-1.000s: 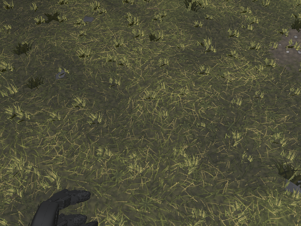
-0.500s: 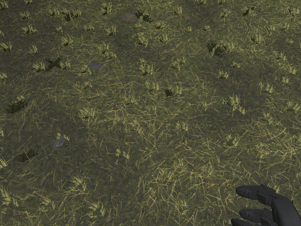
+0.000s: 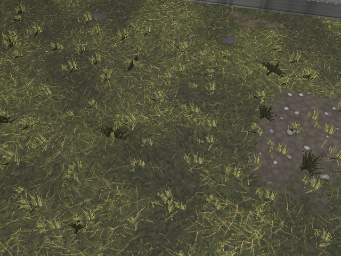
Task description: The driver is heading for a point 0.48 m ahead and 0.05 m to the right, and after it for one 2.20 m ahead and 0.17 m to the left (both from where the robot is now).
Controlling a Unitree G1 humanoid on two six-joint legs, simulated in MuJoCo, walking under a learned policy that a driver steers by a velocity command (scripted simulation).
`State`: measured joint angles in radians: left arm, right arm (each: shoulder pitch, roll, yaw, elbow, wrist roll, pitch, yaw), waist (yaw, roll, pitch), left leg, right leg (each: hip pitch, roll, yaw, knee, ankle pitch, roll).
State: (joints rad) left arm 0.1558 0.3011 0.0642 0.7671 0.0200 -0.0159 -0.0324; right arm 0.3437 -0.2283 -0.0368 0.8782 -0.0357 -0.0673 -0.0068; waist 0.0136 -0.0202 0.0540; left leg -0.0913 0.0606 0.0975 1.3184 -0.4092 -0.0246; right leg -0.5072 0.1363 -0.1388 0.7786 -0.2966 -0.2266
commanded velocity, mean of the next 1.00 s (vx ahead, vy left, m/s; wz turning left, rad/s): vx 1.00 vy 0.00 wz -0.02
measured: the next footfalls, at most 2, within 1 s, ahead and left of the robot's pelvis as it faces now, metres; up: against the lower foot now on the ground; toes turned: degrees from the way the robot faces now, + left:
left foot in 0.36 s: +0.58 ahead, +0.09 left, +0.00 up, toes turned -21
right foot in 0.76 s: +0.83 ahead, -0.23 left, +0.00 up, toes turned -7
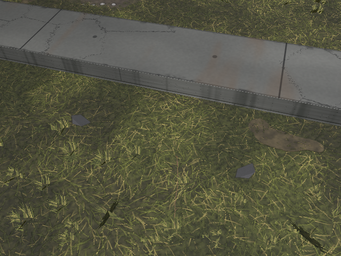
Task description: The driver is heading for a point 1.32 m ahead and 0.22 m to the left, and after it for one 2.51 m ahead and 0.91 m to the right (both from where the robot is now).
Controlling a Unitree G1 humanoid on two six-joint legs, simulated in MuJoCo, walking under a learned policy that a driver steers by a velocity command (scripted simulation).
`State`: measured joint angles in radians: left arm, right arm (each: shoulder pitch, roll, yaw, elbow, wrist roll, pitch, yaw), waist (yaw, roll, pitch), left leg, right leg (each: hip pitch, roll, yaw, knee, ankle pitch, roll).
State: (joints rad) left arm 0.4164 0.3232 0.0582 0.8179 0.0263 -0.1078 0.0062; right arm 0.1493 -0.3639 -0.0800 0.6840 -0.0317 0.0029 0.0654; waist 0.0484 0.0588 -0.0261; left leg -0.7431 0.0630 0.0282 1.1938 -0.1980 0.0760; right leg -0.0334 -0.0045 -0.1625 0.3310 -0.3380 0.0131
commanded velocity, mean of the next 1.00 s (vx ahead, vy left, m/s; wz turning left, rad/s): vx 1.00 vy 0.00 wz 0.47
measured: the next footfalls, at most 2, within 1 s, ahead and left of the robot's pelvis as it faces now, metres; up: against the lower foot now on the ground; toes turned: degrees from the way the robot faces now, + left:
left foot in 0.20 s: +0.36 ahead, +0.07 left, +0.00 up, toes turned +15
right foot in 0.60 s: +0.81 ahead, +0.05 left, +0.00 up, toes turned +28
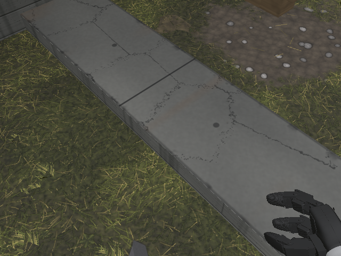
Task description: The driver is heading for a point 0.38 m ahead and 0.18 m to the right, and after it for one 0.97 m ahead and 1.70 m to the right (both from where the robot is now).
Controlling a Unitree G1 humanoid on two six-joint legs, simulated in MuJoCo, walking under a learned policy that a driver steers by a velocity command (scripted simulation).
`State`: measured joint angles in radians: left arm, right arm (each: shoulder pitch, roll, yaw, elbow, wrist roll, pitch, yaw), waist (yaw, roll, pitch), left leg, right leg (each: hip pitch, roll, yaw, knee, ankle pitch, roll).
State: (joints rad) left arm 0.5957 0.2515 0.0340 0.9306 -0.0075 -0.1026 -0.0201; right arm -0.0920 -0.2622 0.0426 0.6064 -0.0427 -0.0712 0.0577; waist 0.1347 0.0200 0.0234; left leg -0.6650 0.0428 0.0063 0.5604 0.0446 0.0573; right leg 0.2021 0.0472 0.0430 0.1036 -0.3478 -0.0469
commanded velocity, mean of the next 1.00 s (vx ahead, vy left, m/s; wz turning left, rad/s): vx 0.47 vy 0.00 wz -0.88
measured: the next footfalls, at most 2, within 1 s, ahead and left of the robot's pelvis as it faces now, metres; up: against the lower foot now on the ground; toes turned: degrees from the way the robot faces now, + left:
left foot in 0.04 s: +0.26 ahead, +0.12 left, +0.00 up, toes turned -2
right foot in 0.34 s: +0.46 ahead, -0.09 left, +0.00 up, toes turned -27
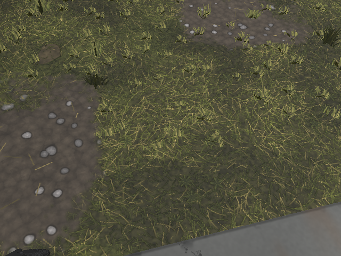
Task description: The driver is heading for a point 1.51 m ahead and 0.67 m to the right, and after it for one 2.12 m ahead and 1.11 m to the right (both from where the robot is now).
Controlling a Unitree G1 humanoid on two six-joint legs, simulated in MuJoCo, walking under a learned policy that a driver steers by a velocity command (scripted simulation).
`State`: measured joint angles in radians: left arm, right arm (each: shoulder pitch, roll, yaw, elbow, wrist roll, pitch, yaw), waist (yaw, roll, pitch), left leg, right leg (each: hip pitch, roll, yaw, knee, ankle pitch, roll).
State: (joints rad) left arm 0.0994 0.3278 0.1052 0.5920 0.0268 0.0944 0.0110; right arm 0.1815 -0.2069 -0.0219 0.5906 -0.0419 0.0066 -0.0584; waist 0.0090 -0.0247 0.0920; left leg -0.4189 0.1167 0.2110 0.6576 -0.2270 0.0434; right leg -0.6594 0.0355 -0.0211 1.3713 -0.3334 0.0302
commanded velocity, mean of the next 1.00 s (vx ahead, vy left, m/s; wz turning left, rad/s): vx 0.03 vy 0.00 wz -0.35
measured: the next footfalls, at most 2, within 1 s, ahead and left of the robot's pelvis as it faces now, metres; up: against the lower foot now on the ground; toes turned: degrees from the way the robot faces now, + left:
right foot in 0.24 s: +0.09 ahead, -0.10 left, +0.00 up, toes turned -17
left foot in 0.60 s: +0.14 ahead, +0.11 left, +0.00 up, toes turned -15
